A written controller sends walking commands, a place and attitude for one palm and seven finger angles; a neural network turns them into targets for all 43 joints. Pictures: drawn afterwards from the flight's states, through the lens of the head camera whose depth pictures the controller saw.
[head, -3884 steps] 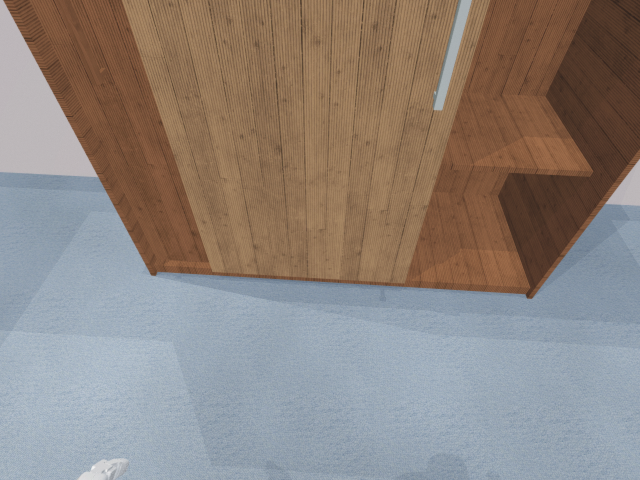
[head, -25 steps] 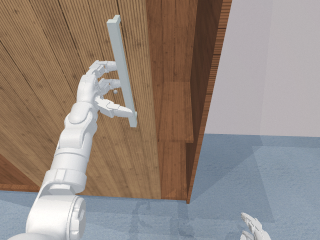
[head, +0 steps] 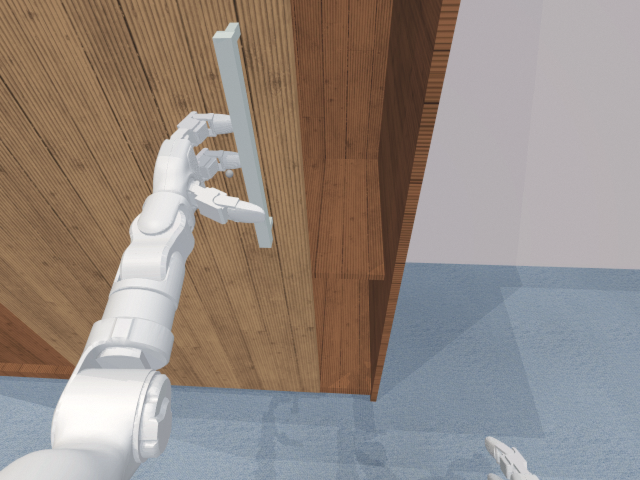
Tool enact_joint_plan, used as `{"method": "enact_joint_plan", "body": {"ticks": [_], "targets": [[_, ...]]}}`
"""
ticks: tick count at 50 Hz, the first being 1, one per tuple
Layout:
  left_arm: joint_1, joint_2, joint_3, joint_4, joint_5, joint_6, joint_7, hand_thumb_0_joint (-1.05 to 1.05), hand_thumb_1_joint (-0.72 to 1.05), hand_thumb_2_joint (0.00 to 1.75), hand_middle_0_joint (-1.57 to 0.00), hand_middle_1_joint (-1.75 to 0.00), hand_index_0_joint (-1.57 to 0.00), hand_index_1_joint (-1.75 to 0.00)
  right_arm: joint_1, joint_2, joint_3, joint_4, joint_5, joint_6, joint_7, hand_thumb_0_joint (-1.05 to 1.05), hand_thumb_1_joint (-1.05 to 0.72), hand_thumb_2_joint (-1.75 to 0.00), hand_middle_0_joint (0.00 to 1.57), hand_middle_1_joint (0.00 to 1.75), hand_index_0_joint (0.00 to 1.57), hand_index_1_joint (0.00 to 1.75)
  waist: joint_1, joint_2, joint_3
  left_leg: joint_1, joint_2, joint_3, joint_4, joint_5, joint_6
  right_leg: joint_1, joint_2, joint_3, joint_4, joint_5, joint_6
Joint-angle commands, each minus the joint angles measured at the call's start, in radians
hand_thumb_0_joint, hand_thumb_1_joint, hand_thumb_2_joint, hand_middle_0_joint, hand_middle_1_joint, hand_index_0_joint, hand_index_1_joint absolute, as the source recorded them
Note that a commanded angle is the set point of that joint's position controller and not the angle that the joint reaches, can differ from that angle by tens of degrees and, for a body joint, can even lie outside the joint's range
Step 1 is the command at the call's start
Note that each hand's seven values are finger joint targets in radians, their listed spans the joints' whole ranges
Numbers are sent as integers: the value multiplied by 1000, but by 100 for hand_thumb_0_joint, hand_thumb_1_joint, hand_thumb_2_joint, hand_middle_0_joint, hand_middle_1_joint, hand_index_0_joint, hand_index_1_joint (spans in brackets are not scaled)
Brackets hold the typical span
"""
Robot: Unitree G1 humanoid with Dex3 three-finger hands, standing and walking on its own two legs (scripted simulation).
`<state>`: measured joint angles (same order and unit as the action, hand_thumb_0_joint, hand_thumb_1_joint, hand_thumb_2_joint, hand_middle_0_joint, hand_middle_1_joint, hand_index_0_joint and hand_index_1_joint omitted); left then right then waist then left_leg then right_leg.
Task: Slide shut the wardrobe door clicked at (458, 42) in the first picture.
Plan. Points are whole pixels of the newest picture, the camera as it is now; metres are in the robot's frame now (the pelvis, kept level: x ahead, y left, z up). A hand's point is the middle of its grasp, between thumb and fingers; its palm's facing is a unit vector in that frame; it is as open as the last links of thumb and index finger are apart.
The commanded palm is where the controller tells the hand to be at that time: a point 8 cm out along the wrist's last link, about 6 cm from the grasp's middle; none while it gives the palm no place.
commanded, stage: slide the fingers in behind the handle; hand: left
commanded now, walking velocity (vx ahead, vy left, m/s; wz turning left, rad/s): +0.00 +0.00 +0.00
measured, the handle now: (252, 154) +0.47 +0.12 +0.18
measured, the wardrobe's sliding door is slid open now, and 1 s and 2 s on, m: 0.15 0.15 0.15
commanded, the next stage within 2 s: move the hooked fingers beside the handle in 0.32 s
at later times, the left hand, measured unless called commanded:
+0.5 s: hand (234, 175) +0.43 +0.13 +0.18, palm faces +0.03 -1.00 -0.01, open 13.9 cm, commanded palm +0.40 +0.17 +0.18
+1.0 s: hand (232, 175) +0.43 +0.14 +0.18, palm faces +0.02 -1.00 +0.00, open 13.9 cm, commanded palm +0.40 +0.18 +0.18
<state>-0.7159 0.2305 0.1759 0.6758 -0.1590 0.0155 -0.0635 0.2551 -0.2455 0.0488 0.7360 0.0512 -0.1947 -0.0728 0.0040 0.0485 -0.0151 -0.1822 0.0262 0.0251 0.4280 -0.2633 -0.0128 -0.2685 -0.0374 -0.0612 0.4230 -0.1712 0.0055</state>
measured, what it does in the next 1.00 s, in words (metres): stands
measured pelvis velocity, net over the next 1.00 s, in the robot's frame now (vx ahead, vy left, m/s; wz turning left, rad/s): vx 0.01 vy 0.00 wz -0.01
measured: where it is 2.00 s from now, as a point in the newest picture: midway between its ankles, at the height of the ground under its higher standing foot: outside the picture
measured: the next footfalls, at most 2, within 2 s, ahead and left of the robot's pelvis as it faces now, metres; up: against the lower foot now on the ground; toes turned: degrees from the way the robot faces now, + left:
none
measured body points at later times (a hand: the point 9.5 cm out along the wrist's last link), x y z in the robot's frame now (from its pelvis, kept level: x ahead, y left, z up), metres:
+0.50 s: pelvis +0.00 +0.00 +0.00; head +0.01 -0.02 +0.45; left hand +0.42 +0.19 +0.18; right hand +0.12 -0.24 -0.11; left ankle -0.02 +0.13 -0.74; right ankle +0.03 -0.12 -0.74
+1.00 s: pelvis +0.01 +0.00 +0.00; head +0.01 -0.02 +0.45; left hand +0.42 +0.19 +0.18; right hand +0.15 -0.24 -0.11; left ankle -0.02 +0.13 -0.74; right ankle +0.03 -0.12 -0.74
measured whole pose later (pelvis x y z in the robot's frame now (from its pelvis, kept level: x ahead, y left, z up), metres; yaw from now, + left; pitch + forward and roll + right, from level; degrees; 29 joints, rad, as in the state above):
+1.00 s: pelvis +0.01 +0.00 +0.00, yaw -1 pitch +1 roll +0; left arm -0.65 0.22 0.19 0.58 -0.16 0.04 -0.07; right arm 0.24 -0.24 0.05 0.71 0.05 -0.18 -0.07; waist 0.00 0.05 -0.03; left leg -0.17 0.03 0.04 0.42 -0.27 -0.01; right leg -0.26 -0.03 -0.05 0.42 -0.18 0.01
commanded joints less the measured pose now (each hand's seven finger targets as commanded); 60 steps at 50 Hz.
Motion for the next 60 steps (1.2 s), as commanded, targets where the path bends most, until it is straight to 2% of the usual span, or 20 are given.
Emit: {"method": "enact_joint_plan", "body": {"ticks": [1, 5, 9, 11, 12, 14, 17, 20, 23, 25, 27, 32, 35, 38, 40, 45, 54, 57, 59, 60], "targets": [[-574, 149, 23, -208, -13, -100, -3, 0, -50, 30, -30, -120, -30, -120, -33, -107, -45, -115, 3, -59, -4, 0, -90, -90, 20, 30, 20, 30, -44, -63, -296, 40, -23, -11, -52, 176, 27, 130, 38, 20, -36, 144, -25], [-572, 117, -3, -214, -15, -109, -14, 0, -50, 30, -30, -120, -30, -120, -37, -103, -44, -123, 6, -66, -1, 0, -90, -90, 20, 30, 20, 30, -43, -49, -310, 40, -23, -7, -54, 174, 27, 135, 37, 22, -31, 152, -25], [-557, 156, 31, -185, -22, -108, -15, 0, -50, 30, -30, -120, -30, -120, -31, -110, -44, -117, 8, -66, -3, 0, -90, -90, 20, 30, 20, 30, -44, -90, -274, 13, -21, -7, -60, 129, 30, 124, 39, 26, -47, 108, -20], [-553, 169, 36, -182, -16, -111, -14, 0, -50, 30, -30, -120, -30, -120, -32, -111, -43, -118, 8, -67, -4, 0, -90, -90, 20, 30, 20, 30, -38, -63, -261, 4, -22, -9, -67, 108, 28, 119, 38, 26, -51, 74, -24], [-559, 126, 0, -191, -18, -112, -18, 0, -50, 30, -30, -120, -30, -120, -37, -105, -41, -122, 9, -70, -3, 0, -90, -90, 20, 30, 20, 30, -45, -46, -257, 10, -22, -9, -68, 102, 28, 110, 38, 26, -51, 70, -24], [-560, 135, 9, -193, -17, -111, -14, 0, -50, 30, -30, -120, -30, -120, -30, -108, -45, -120, 10, -74, -3, 0, -90, -90, 20, 30, 20, 30, -46, -52, -271, 18, -22, -9, -64, 112, 28, 107, 39, 26, -49, 80, -24], [-581, 83, -39, -240, -13, -113, -7, 0, -50, 30, -30, -120, -30, -120, -30, -102, -45, -123, 9, -81, 2, 0, -90, -90, 20, 30, 20, 30, -53, 0, -294, 49, -22, -12, -59, 142, 22, 100, 40, 21, -42, 103, -27], [-565, 51, -55, -266, -19, -102, 0, 0, -50, 30, -30, -120, -30, -120, -28, -103, -50, -123, 7, -86, 5, 0, -90, -90, 20, 30, 20, 30, -53, -63, -324, 68, -19, -12, -48, 184, 24, 108, 43, 17, -33, 149, -23], [-526, 102, -3, -252, -19, -92, 8, 0, -50, 30, -30, -120, -30, -120, -31, -107, -49, -117, 5, -79, 3, 0, -90, -90, 20, 30, 20, 30, -36, -69, -317, 50, -20, -12, -51, 192, 23, 126, 42, 17, -31, 159, -26], [-545, 107, -6, -243, -16, -85, 9, 0, -50, 30, -30, -120, -30, -120, -38, -104, -45, -118, 7, -74, 1, 0, -90, -90, 20, 30, 20, 30, -45, -92, -287, 33, -21, -7, -56, 168, 28, 121, 40, 21, -40, 141, -21], [-515, 128, 14, -250, -11, -86, 8, 0, -50, 30, -30, -120, -30, -120, -45, -103, -44, -124, 5, -69, 1, 0, -90, -90, 20, 30, 20, 30, -30, -53, -288, 35, -22, -4, -56, 176, 27, 131, 38, 23, -38, 146, -25], [-525, 127, 5, -238, -13, -75, 2, 0, -50, 30, -30, -120, -30, -120, -49, -101, -39, -129, 9, -59, -3, 0, -90, -90, 20, 30, 20, 30, -38, -56, -268, 27, -21, -6, -59, 161, 26, 123, 37, 21, -42, 130, -24], [-498, 114, 6, -265, -14, -73, 1, 0, -50, 30, -30, -120, -30, -120, -57, -98, -40, -141, 7, -61, -1, 0, -90, -90, 20, 30, 20, 30, -28, -45, -304, 45, -23, -3, -50, 195, 26, 139, 36, 22, -29, 171, -25], [-486, 157, 42, -278, -13, -72, 1, 0, -50, 30, -30, -120, -30, -120, -55, -101, -44, -142, 5, -53, -3, 0, -90, -90, 20, 30, 20, 30, -24, -77, -322, 42, -23, 1, -48, 221, 28, 167, 37, 22, -26, 207, -22], [-468, 130, 23, -308, -15, -66, -6, 0, -50, 30, -30, -120, -30, -120, -61, -97, -43, -151, 5, -50, 1, 0, -90, -90, 20, 30, 20, 30, -23, -57, -335, 54, -23, 4, -44, 250, 25, 174, 36, 18, -20, 239, -24], [-451, 130, 21, -326, -16, -53, -5, 0, -50, 30, -30, -120, -30, -120, -71, -98, -41, -157, 7, -42, 0, 0, -90, -90, 20, 30, 20, 30, -22, -62, -308, 51, -22, 4, -51, 239, 25, 169, 38, 18, -27, 228, -23], [-344, 185, 82, -412, -17, -37, -7, 0, -50, 30, -30, -120, -30, -120, -86, -98, -45, -178, 2, -26, 3, 0, -90, -90, 20, 30, 20, 30, 2, -66, -343, 61, -20, 13, -52, 302, 24, 230, 38, 17, -19, 302, -23], [-309, 177, 72, -389, -19, -13, -12, 0, -50, 30, -30, -120, -30, -120, -94, -99, -41, -180, 6, -17, 0, 0, -90, -90, 20, 30, 20, 30, -1, -59, -270, 34, -20, 14, -65, 265, 23, 205, 38, 14, -33, 262, -24], [-315, 197, 88, -386, -21, 1, -12, 0, -50, 30, -30, -120, -30, -120, -93, -104, -42, -179, 8, -12, -3, 0, -90, -90, 20, 30, 20, 30, -5, -89, -267, 30, -21, 12, -66, 235, 27, 197, 39, 15, -42, 232, -21], [-304, 199, 92, -394, -20, 6, -13, 0, -50, 30, -30, -120, -30, -120, -96, -103, -43, -184, 7, -10, -5, 0, -90, -90, 20, 30, 20, 30, -1, -68, -280, 35, -22, 16, -65, 234, 29, 202, 38, 20, -42, 231, -21]]}}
